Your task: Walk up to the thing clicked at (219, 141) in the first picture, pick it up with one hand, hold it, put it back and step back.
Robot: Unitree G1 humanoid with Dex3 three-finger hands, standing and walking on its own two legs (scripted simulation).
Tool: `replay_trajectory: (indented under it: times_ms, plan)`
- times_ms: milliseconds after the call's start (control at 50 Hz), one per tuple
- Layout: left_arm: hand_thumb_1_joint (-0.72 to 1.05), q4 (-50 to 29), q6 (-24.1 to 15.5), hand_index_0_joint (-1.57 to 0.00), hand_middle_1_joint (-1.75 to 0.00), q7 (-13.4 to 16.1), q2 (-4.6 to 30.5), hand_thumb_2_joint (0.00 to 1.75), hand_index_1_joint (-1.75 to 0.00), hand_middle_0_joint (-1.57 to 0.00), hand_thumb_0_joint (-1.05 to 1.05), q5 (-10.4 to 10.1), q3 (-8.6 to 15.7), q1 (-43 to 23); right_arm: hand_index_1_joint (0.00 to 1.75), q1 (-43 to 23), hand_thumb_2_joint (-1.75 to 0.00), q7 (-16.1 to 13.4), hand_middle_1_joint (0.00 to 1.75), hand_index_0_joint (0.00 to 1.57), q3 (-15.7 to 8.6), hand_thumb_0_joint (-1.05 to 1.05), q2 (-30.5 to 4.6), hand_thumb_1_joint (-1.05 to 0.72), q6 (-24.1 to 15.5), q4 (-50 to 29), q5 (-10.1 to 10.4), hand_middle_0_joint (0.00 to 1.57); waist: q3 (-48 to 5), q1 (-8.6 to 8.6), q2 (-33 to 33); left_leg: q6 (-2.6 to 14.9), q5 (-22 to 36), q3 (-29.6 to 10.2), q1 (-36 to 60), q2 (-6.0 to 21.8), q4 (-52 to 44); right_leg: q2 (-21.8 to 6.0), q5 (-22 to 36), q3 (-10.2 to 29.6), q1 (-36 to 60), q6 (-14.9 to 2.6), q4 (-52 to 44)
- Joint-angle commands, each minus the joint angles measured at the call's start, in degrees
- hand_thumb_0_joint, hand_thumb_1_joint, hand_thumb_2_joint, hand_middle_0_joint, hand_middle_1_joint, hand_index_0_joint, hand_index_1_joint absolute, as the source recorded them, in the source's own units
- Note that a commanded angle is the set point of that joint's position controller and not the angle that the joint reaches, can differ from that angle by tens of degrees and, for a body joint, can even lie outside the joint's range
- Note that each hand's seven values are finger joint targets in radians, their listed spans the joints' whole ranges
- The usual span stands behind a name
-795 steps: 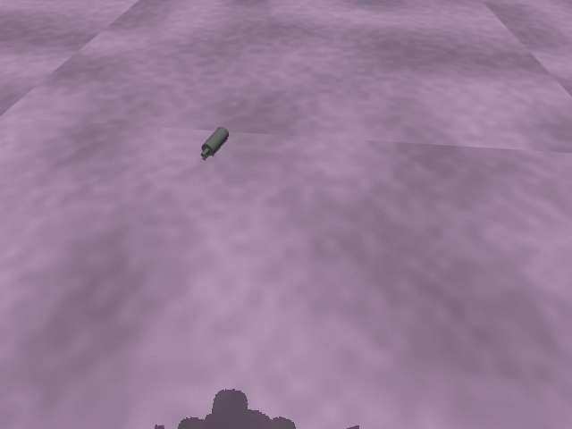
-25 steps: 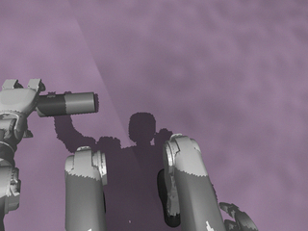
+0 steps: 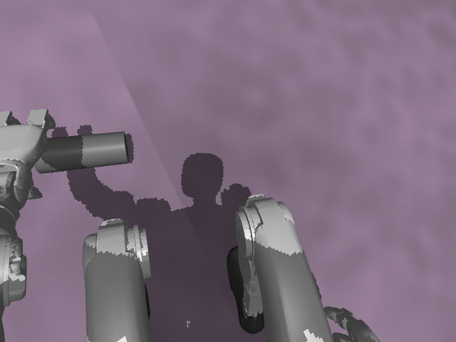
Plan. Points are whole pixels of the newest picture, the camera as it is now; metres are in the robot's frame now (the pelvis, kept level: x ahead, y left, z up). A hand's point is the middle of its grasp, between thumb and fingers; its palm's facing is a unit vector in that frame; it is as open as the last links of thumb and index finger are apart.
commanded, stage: rise first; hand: left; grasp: from above
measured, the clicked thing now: (71, 153) +0.50 +0.26 -0.31
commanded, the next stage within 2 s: approach in 1.64 s
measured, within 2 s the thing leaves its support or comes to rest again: neither
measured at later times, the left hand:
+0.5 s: hand (38, 161) +0.45 +0.28 -0.18, palm faces -0.46 -0.04 -0.89, open 14.2 cm
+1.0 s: hand (45, 154) +0.46 +0.27 -0.19, palm faces -0.45 -0.03 -0.89, open 14.1 cm
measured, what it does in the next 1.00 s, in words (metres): stands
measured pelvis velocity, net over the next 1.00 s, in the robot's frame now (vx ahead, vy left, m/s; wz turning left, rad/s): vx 0.00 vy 0.00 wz -0.02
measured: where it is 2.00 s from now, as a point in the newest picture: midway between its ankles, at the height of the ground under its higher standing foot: (194, 320)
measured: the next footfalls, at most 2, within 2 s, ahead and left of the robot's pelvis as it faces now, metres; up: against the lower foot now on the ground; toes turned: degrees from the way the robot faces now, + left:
none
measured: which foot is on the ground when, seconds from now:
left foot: down 0.00-1.00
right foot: down 0.00-1.00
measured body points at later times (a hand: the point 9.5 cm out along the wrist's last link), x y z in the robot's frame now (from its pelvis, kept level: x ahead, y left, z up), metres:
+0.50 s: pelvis +0.00 +0.00 -0.01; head +0.23 +0.06 +0.37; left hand +0.47 +0.28 -0.13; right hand +0.04 -0.28 -0.12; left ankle +0.07 +0.13 -0.31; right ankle +0.10 -0.14 -0.31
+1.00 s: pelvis +0.00 +0.00 -0.01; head +0.24 +0.07 +0.36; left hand +0.48 +0.27 -0.14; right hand +0.03 -0.27 -0.11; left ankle +0.07 +0.13 -0.31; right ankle +0.10 -0.14 -0.31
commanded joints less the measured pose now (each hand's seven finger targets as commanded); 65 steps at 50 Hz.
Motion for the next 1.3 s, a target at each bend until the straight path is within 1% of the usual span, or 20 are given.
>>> replay_trajectory:
  times_ms: [0, 20, 80, 120, 180, 200, 280, 420, 480, 680, 720, 740, 860, 920, 940, 980, 1000, 1120, 1180, 1280]
  plan:
    - [-0.52, -8.43, -0.21, -0.08, -1.03, 2.35, 14.47, 0.98, -1.02, -0.06, 0.00, -1.08, 2.24, -17.99, 0.30, 11.46, -0.90, -0.41, 0.30, 0.20, -4.11, 0.00, -13.67, -0.90, -0.38, -0.59, 0.02, 0.20, -39.45, -0.32, 15.50, 3.89, 14.12, 6.98, 30.16, -0.54, -14.42, 0.44, 13.66, -6.68, 19.24, -5.02, -11.59]
    - [-0.53, -7.30, -0.15, -0.08, -1.04, 2.37, 14.81, 0.99, -1.02, -0.07, 0.00, -0.88, 2.46, -16.79, 0.30, 11.67, -0.90, -0.43, 0.30, 0.20, -4.04, 0.00, -13.68, -0.91, -0.32, -0.47, 0.01, 0.20, -39.76, 0.20, 14.95, 3.82, 14.41, 6.95, 30.18, -0.59, -14.50, 0.58, 13.86, -6.67, 19.56, -5.21, -11.47]
    - [-0.54, -4.72, -0.24, -0.07, -1.03, 2.32, 13.81, 1.00, -1.02, -0.07, 0.00, -0.53, 1.44, -16.85, 0.30, 12.11, -0.90, -0.21, 0.30, 0.20, -3.62, 0.00, -13.70, -0.91, -0.41, -0.43, -0.32, 0.20, -37.04, -1.31, 13.36, 4.07, 13.26, 6.96, 28.32, -0.67, -13.82, 0.57, 13.14, -6.79, 19.23, -5.09, -11.95]
    - [-0.61, -7.17, -0.72, -0.04, -0.97, 2.61, 15.83, 1.07, -1.01, -0.07, 0.00, -0.72, 2.58, -18.78, 0.30, 12.03, -0.90, -0.29, 0.30, 0.20, -3.55, 0.00, -13.95, -0.91, -0.49, -0.30, -0.41, 0.20, -39.09, -0.75, 13.49, 4.20, 13.59, 7.10, 27.98, -0.61, -13.28, 0.66, 13.64, -6.69, 20.72, -4.96, -11.80]
    - [-0.56, -3.88, -0.62, -0.07, -1.01, 2.65, 13.23, 1.02, -1.02, -0.08, 0.00, -0.44, 1.07, -16.46, 0.30, 11.89, -0.90, -0.07, 0.30, 0.20, -3.20, 0.00, -13.90, -0.91, -0.62, -0.49, -0.86, 0.20, -36.69, -1.32, 14.02, 4.01, 12.54, 7.22, 27.73, -0.62, -13.51, 0.66, 12.61, -6.87, 19.34, -4.98, -11.80]
    - [-0.56, -5.05, -0.71, -0.07, -1.01, 2.65, 14.07, 1.02, -1.02, -0.07, 0.00, -0.56, 1.24, -18.94, 0.30, 11.67, -0.90, -0.08, 0.30, 0.20, -3.38, 0.00, -14.03, -0.91, -0.65, -0.28, -0.58, 0.20, -37.13, -1.88, 13.43, 4.19, 11.93, 7.01, 27.26, -0.60, -13.25, 0.80, 12.19, -6.99, 18.94, -5.04, -11.82]
    - [-0.57, -6.81, -0.87, -0.06, -1.00, 2.93, 15.82, 1.04, -1.02, -0.07, 0.00, -0.36, 1.79, -20.43, 0.30, 11.40, -0.90, -0.13, 0.30, 0.20, -3.16, 0.00, -14.44, -0.91, -0.67, -0.22, -0.75, 0.20, -39.16, -1.18, 15.82, 3.95, 12.37, 6.99, 28.61, -0.54, -13.27, 0.83, 12.48, -7.07, 18.95, -5.17, -11.37]
    - [-0.57, -2.09, -0.17, -0.07, -1.00, 3.40, 14.71, 1.04, -1.01, -0.08, 0.00, 0.11, 0.67, -20.02, 0.30, 11.06, -0.90, -0.19, 0.30, 0.20, -2.65, 0.00, -14.66, -0.91, -0.99, -0.27, -0.82, 0.20, -35.18, -2.30, 14.70, 3.97, 9.88, 6.64, 26.52, -0.64, -13.28, 1.00, 10.30, -7.52, 16.41, -5.35, -11.17]
    - [-0.57, -3.54, -0.08, -0.06, -1.00, 3.68, 15.25, 1.05, -1.01, -0.07, 0.00, 0.04, 0.82, -21.42, 0.30, 11.19, -0.90, -0.27, 0.30, 0.20, -2.44, 0.00, -15.01, -0.90, -1.13, -0.42, -0.91, 0.20, -37.12, -2.37, 16.18, 3.86, 10.49, 6.69, 27.38, -0.67, -13.20, 0.90, 10.97, -7.57, 16.81, -5.28, -10.81]
    - [-0.56, -1.39, 0.99, -0.07, -1.02, 3.90, 13.80, 1.03, -1.02, -0.07, 0.00, -0.21, -0.22, -22.21, 0.30, 12.10, -0.90, -0.09, 0.30, 0.20, -1.95, 0.00, -14.94, -0.91, -1.82, -0.15, -1.09, 0.20, -35.01, -3.70, 15.84, 3.90, 9.86, 6.74, 26.17, -0.71, -12.92, 0.89, 10.87, -7.66, 16.24, -5.28, -10.83]
    - [-0.57, -3.47, 1.09, -0.07, -1.01, 3.90, 15.74, 1.04, -1.02, -0.08, 0.00, -0.07, 0.70, -22.81, 0.30, 12.89, -0.90, -0.06, 0.30, 0.20, -1.78, 0.00, -15.33, -0.91, -1.78, -0.51, -1.05, 0.20, -37.37, -3.53, 16.54, 3.91, 11.50, 6.78, 26.76, -0.68, -12.54, 0.84, 12.33, -7.67, 18.17, -5.19, -10.76]
    - [-0.56, -3.34, 1.22, -0.06, -1.02, 3.88, 15.41, 1.03, -1.03, -0.07, 0.00, -0.32, 0.52, -22.01, 0.30, 12.67, -0.90, -0.05, 0.30, 0.20, -1.79, 0.00, -15.17, -0.91, -1.78, -0.57, -0.93, 0.20, -38.51, -2.90, 17.23, 3.72, 12.26, 6.73, 27.52, -0.65, -12.60, 0.88, 12.94, -7.61, 18.14, -5.37, -10.26]
    - [-0.57, -2.20, 2.05, -0.06, -1.02, 3.38, 13.44, 1.04, -1.03, -0.07, 0.00, -0.21, -0.46, -21.73, 0.30, 13.39, -0.90, 0.15, 0.30, 0.20, -1.79, 0.00, -15.03, -0.91, -1.61, -0.66, -0.83, 0.20, -36.23, -4.06, 17.04, 3.65, 11.94, 6.64, 26.99, -0.53, -13.07, 0.91, 12.78, -7.92, 17.40, -5.42, -10.70]
    - [-0.56, -3.44, 2.21, -0.07, -1.01, 3.55, 15.46, 1.04, -1.02, -0.08, 0.00, -0.61, 0.90, -21.73, 0.30, 13.59, -0.90, 0.05, 0.30, 0.20, -1.79, 0.00, -15.54, -0.91, -1.47, -0.87, -0.50, 0.20, -38.30, -2.89, 18.78, 3.38, 13.47, 6.45, 28.41, -0.53, -13.40, 0.63, 13.89, -7.84, 17.63, -5.43, -10.11]
    - [-0.57, -3.43, 2.37, -0.06, -1.02, 3.31, 14.04, 1.04, -1.03, -0.07, 0.00, -0.55, 0.06, -20.99, 0.30, 13.33, -0.90, 0.20, 0.30, 0.20, -1.77, 0.00, -15.23, -0.91, -1.46, -0.93, -0.63, 0.20, -38.61, -2.94, 18.79, 3.29, 14.01, 6.37, 29.15, -0.50, -13.52, 0.78, 14.26, -7.93, 17.78, -5.54, -10.01]
    - [-0.57, -3.87, 2.51, -0.06, -1.01, 2.98, 12.86, 1.04, -1.02, -0.08, 0.00, -0.63, -0.55, -21.91, 0.30, 13.54, -0.90, 0.29, 0.30, 0.20, -1.89, 0.00, -15.16, -0.90, -1.32, -0.94, -0.38, 0.20, -37.94, -3.76, 17.92, 3.36, 13.87, 6.30, 29.14, -0.52, -13.64, 0.78, 14.27, -8.07, 17.62, -5.45, -10.57]
    - [-0.57, -4.73, 2.33, -0.07, -1.00, 3.01, 14.36, 1.04, -1.02, -0.08, 0.00, -1.07, 0.34, -22.58, 0.30, 13.58, -0.90, 0.27, 0.30, 0.20, -1.78, 0.00, -15.29, -0.90, -1.32, -0.99, -0.32, 0.20, -38.35, -3.32, 18.29, 3.50, 13.54, 6.38, 28.23, -0.59, -13.67, 0.73, 14.01, -7.92, 18.01, -5.49, -10.58]
    - [-0.59, -3.95, 2.11, -0.06, -1.00, 2.39, 14.98, 1.06, -1.02, -0.07, 0.00, -1.15, 0.49, -21.72, 0.30, 13.40, -0.90, 0.21, 0.30, 0.20, -1.78, 0.00, -15.25, -0.91, -1.26, -1.11, -0.10, 0.20, -37.77, -2.80, 15.91, 3.86, 11.85, 6.79, 26.36, -0.67, -13.63, 0.85, 12.61, -7.47, 19.51, -5.39, -11.68]
    - [-0.59, -3.19, 1.75, -0.06, -1.00, 2.25, 12.80, 1.06, -1.02, -0.07, 0.00, -1.28, -0.89, -22.39, 0.30, 13.10, -0.90, 0.04, 0.30, 0.20, -1.71, 0.00, -15.07, -0.90, -1.40, -0.89, -0.20, 0.20, -36.19, -3.60, 16.33, 3.78, 10.29, 6.60, 26.29, -0.58, -13.95, 0.93, 11.23, -7.54, 17.44, -5.47, -11.92]
    - [-0.58, -2.70, 1.27, -0.07, -1.02, 2.29, 14.40, 1.05, -1.03, -0.08, 0.00, -0.65, -0.66, -23.37, 0.30, 13.23, -0.90, -0.05, 0.30, 0.20, -1.43, 0.00, -15.16, -0.91, -1.69, -0.81, -0.37, 0.20, -36.06, -3.93, 15.69, 3.96, 10.24, 6.72, 25.64, -0.68, -13.47, 0.96, 11.34, -7.34, 18.54, -5.34, -12.07]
